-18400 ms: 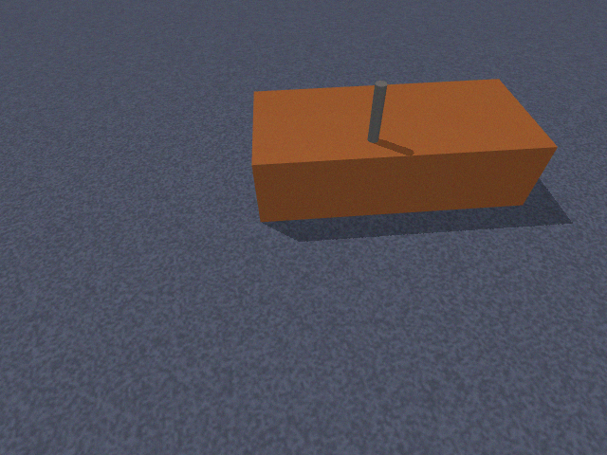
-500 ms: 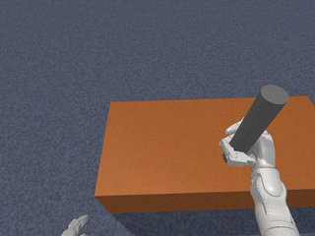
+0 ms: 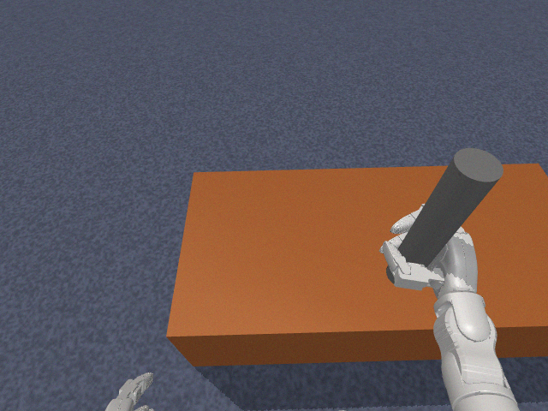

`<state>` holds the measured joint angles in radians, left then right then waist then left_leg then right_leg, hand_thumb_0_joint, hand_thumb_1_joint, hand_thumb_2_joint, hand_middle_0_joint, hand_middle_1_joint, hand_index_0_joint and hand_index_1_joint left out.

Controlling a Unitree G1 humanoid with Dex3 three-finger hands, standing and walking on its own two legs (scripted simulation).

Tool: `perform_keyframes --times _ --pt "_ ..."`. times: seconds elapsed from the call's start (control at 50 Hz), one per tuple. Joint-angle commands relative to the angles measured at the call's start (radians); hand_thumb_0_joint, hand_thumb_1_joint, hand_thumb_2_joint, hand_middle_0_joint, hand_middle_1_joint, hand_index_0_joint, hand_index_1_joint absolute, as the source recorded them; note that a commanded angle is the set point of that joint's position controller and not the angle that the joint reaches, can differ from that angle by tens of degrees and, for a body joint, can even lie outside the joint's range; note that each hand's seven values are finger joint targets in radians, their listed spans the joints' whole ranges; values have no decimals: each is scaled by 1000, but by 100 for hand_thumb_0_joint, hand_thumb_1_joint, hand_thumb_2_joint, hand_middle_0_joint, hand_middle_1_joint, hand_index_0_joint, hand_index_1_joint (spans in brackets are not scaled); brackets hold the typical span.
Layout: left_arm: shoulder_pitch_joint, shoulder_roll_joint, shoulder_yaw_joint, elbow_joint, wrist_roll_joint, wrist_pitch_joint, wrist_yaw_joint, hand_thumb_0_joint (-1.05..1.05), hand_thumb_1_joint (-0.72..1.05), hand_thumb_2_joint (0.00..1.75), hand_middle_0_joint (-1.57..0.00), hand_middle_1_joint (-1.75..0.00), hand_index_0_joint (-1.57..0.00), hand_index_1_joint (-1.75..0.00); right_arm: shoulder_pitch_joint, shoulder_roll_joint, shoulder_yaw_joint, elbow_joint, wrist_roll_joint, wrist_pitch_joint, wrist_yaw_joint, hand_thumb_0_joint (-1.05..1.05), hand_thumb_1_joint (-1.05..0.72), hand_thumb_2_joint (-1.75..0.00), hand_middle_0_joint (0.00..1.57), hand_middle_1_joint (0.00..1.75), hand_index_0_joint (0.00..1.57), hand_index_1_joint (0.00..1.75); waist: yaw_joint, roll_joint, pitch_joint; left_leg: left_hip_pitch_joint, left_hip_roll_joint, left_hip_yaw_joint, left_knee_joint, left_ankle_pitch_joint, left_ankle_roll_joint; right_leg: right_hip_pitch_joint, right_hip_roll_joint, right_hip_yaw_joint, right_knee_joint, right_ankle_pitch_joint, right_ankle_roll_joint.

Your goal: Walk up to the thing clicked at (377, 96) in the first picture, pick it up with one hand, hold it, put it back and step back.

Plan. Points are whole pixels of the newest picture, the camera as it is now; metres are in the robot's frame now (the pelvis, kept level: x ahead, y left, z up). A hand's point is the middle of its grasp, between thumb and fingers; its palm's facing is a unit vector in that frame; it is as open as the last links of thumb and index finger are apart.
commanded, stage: hold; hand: right
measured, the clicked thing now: (430, 231) +0.33 -0.18 +0.11
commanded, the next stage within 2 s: crouch in 0.56 s
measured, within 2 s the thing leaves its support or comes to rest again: neither
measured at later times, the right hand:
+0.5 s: hand (406, 256) +0.33 -0.16 +0.05, palm faces +0.08 +1.00 +0.02, open 5.8 cm
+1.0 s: hand (397, 260) +0.35 -0.17 +0.00, palm faces +0.09 +1.00 +0.04, open 5.8 cm
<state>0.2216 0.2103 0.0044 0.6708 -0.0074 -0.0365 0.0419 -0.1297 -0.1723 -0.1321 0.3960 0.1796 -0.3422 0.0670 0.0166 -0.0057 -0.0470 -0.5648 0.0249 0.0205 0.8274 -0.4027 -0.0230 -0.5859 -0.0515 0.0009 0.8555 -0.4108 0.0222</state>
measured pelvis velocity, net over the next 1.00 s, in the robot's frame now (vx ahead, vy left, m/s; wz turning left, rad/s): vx -0.02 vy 0.00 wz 0.00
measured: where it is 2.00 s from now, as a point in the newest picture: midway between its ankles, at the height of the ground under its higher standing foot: outside the picture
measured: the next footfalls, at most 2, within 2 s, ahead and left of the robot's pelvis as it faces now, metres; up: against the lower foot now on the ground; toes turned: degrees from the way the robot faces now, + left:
none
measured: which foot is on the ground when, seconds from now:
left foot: down 0.00-1.00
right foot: down 0.00-1.00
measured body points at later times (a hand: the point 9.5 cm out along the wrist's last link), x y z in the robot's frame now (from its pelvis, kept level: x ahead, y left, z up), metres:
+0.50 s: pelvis +0.00 +0.00 +0.00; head +0.05 -0.01 +0.45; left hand +0.14 +0.24 -0.11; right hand +0.32 -0.22 +0.05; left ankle +0.01 +0.13 -0.70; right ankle +0.01 -0.13 -0.70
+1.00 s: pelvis -0.02 +0.00 -0.03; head +0.07 -0.02 +0.41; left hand +0.12 +0.25 -0.14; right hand +0.34 -0.23 +0.00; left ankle +0.01 +0.13 -0.70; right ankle +0.01 -0.13 -0.70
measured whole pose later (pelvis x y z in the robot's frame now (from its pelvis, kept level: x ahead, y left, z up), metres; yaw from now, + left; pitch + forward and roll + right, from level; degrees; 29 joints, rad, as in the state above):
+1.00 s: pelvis -0.02 +0.00 -0.03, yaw +0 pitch +14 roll +1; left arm 0.20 0.22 0.01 0.67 0.01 -0.07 0.03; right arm -0.30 -0.20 -0.20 0.64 0.17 -0.46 0.10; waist 0.04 0.02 -0.07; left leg -0.81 0.03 0.02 1.02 -0.45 -0.02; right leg -0.83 -0.05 0.01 1.04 -0.46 0.02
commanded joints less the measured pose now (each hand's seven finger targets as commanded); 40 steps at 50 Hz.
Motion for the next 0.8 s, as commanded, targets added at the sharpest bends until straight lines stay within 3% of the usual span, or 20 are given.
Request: perform_keyframes --times 0.0,0.02,0.06,0.08,0.12,0.14,0.2,0.28,0.36,0.4,0.42,0.44,0.46,0.48,0.52,0.58,0.6,0.72,0.74,0.78 --pt "-32 124 39 -122 -4 -43 8 0 89 91 -20 -31 -20 -30 -230 -106 -27 -226 6 -82 -2 0 -63 -136 145 148 145 147 2 -11 -279 129 -27 6 -105 283 24 161 32 -10 -106 251 -28" --pt "-27 129 45 -130 -2 -44 9 0 89 91 -20 -30 -20 -30 -259 -127 -39 -284 6 -86 -2 0 -60 -136 143 147 144 147 -1 -20 -323 149 -26 5 -103 315 22 179 33 -10 -101 280 -29" --pt "-33 123 40 -117 -3 -43 11 0 89 91 -20 -30 -20 -30 -218 -105 -33 -203 9 -77 2 0 -63 -135 144 147 144 147 7 29 -242 126 -24 5 -114 285 17 125 34 -13 -99 241 -36" --pt "-27 128 45 -113 -2 -43 11 0 89 91 -20 -30 -20 -30 -253 -131 -61 -218 10 -77 -1 0 -62 -136 145 148 145 148 10 17 -274 125 -25 3 -111 289 17 135 33 -11 -96 244 -37" --pt "-30 131 45 -112 -3 -41 8 0 89 90 -20 -30 -20 -30 -233 -134 -64 -209 10 -75 2 0 -62 -136 146 149 147 149 2 6 -275 117 -25 6 -107 278 20 140 31 -10 -99 243 -34" --pt "-30 132 45 -119 -4 -39 9 0 89 90 -20 -30 -20 -30 -218 -116 -41 -200 9 -73 8 0 -62 -136 145 148 146 148 7 24 -253 109 -26 8 -107 269 20 137 30 -9 -102 235 -34" --pt "-26 132 48 -122 -4 -43 10 0 89 91 -20 -30 -20 -30 -267 -139 -53 -292 14 -88 11 0 -63 -136 145 147 145 147 -5 -21 -335 139 -24 7 -94 309 24 178 30 -7 -97 281 -28" --pt "-13 135 51 -110 -3 -43 11 0 89 91 -20 -31 -20 -30 -238 -119 -40 -233 10 -79 13 0 -63 -136 145 148 145 148 7 -6 -318 129 -29 15 -84 340 24 179 26 -3 -97 321 -25" --pt "-17 126 44 -108 -4 -42 10 0 89 90 -20 -30 -20 -30 -212 -99 -38 -161 11 -66 8 0 -63 -135 145 147 145 147 11 35 -243 116 -26 12 -104 287 19 120 30 -9 -99 248 -35" --pt "-33 129 44 -116 -4 -40 8 0 88 91 -20 -30 -20 -31 -223 -104 -34 -197 13 -70 11 0 -64 -135 145 147 145 147 5 33 -246 113 -25 10 -104 276 20 124 30 -8 -98 239 -35" --pt "-23 137 50 -114 -3 -38 9 0 89 90 -20 -30 -20 -30 -260 -142 -67 -231 11 -76 10 0 -63 -135 144 147 145 147 0 4 -288 119 -25 10 -94 297 22 141 29 -6 -96 266 -32" --pt "-28 129 44 -116 -3 -35 7 0 89 90 -20 -30 -20 -30 -211 -113 -43 -176 7 -70 11 0 -65 -135 145 147 145 147 0 16 -255 116 -25 9 -99 290 21 132 31 -8 -95 258 -32" --pt "-26 135 50 -121 -1 -39 8 0 90 90 -20 -31 -20 -30 -293 -142 -53 -302 8 -84 12 0 -64 -135 145 147 145 147 -6 -31 -326 120 -24 8 -89 296 24 170 29 -6 -96 270 -28" --pt "-19 137 50 -115 -1 -38 8 0 89 90 -20 -31 -20 -30 -285 -141 -55 -251 3 -80 7 0 -65 -136 146 148 146 148 0 -41 -330 114 -26 9 -85 297 27 180 28 -4 -97 277 -25" --pt "-41 131 42 -126 -4 -39 8 0 90 91 -20 -31 -20 -30 -262 -127 -45 -237 6 -84 4 0 -65 -135 145 147 146 147 3 -32 -261 88 -31 16 -94 235 30 153 25 1 -116 217 -22" --pt "-37 125 41 -126 -3 -43 11 0 89 91 -20 -30 -20 -31 -262 -134 -55 -264 9 -86 -2 0 -64 -136 145 147 145 147 -4 -7 -310 127 -28 10 -107 247 24 160 30 -4 -107 217 -29" --pt "-44 126 38 -127 -4 -42 12 0 89 91 -20 -30 -20 -31 -239 -133 -59 -231 10 -80 -4 0 -64 -136 145 148 146 148 1 8 -259 121 -29 11 -114 230 23 136 30 -5 -113 196 -31" --pt "-32 136 48 -106 -1 -48 15 0 90 91 -19 -31 -20 -31 -264 -114 -39 -153 9 -69 11 0 -61 -134 148 149 147 149 17 9 -240 62 -30 12 -109 180 23 110 27 -1 -111 146 -33" --pt "-33 136 46 -107 -2 -49 14 0 89 92 -20 -31 -20 -31 -250 -84 -15 -120 10 -71 14 0 -60 -133 146 147 146 147 28 44 -205 57 -31 13 -108 177 21 91 26 -1 -109 140 -35" --pt "-17 140 54 -99 4 -54 12 0 89 92 -20 -31 -20 -31 -347 -135 -56 -155 9 -95 18 0 -54 -132 144 146 144 146 27 6 -271 51 -25 4 -77 215 22 85 29 -1 -78 175 -36"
